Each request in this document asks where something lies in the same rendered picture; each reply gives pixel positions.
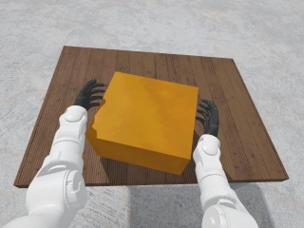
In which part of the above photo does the robot right forearm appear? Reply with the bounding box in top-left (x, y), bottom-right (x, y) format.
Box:
top-left (193, 134), bottom-right (250, 215)

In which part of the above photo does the robot left forearm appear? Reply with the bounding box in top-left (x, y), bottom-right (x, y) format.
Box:
top-left (26, 105), bottom-right (87, 213)

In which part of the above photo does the left robot upper arm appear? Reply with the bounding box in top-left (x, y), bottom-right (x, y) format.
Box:
top-left (3, 169), bottom-right (88, 228)

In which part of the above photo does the table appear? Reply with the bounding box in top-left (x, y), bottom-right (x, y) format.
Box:
top-left (13, 46), bottom-right (289, 190)

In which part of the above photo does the right robot hand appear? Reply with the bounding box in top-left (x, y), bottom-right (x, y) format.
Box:
top-left (195, 99), bottom-right (219, 138)

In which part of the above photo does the carton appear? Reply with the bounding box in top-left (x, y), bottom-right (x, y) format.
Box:
top-left (85, 71), bottom-right (199, 175)

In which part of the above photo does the right robot upper arm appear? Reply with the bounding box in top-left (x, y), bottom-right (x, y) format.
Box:
top-left (201, 204), bottom-right (258, 228)

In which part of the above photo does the left robot hand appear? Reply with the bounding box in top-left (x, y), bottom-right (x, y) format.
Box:
top-left (73, 79), bottom-right (105, 112)

